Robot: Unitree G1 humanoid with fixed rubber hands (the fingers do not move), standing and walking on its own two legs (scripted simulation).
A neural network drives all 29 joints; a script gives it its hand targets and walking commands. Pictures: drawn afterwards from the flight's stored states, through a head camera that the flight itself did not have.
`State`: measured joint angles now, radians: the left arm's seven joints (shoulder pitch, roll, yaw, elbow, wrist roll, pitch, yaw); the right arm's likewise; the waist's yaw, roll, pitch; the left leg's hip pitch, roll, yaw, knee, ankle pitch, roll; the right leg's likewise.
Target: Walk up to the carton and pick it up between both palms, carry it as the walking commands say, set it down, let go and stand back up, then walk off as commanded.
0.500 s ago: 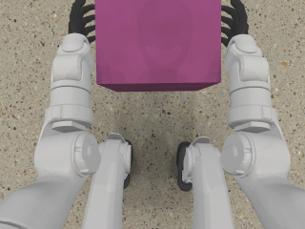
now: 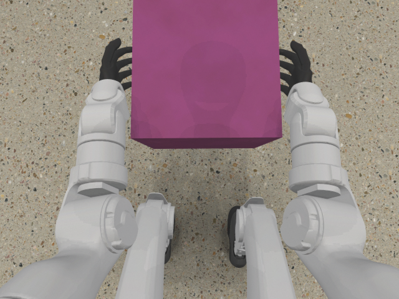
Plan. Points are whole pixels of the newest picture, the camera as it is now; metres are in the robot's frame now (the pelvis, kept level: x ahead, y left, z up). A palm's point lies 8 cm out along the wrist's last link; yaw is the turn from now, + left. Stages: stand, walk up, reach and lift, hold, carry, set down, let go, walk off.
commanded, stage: reach and lift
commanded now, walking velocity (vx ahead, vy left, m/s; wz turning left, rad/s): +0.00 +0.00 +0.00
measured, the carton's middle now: (204, 79) +0.54 +0.02 -0.13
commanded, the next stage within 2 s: none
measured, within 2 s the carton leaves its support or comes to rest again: neither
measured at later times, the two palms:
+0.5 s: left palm (93, 79) +0.46 +0.19 +0.01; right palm (317, 82) +0.48 -0.15 +0.01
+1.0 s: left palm (67, 72) +0.44 +0.18 +0.09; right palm (350, 74) +0.45 -0.15 +0.09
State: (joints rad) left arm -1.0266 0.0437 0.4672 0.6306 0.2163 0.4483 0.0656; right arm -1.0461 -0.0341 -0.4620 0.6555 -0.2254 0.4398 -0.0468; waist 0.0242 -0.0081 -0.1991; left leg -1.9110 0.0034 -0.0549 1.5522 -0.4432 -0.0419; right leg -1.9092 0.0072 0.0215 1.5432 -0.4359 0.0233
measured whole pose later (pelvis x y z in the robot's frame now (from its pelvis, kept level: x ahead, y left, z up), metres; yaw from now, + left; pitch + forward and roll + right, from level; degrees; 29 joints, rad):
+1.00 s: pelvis +0.04 +0.00 +0.13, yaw +0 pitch +35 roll +0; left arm -0.68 -0.09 0.46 0.51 0.28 0.44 0.04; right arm -0.71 0.08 -0.45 0.54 -0.29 0.43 -0.01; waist 0.02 -0.01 -0.24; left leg -1.33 0.01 -0.04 1.08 -0.35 -0.03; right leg -1.33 0.00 0.03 1.07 -0.34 0.02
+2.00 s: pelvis +0.08 +0.00 +0.23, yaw +1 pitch +10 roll +0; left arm -0.36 -0.17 0.41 0.32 0.36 0.53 -0.07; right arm -0.36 0.17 -0.40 0.34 -0.34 0.51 0.07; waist 0.02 0.00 -0.07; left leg -0.44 0.02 -0.04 0.44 -0.17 -0.03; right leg -0.44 0.00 0.02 0.43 -0.17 0.01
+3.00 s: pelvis +0.09 +0.00 +0.24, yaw +0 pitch -5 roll +0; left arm -0.25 -0.15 0.27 0.21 0.32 0.72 -0.03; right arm -0.24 0.15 -0.27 0.21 -0.32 0.72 0.04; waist 0.01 0.00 0.01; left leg -0.03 0.02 -0.02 0.27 -0.15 -0.02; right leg -0.04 -0.01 0.03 0.27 -0.15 0.02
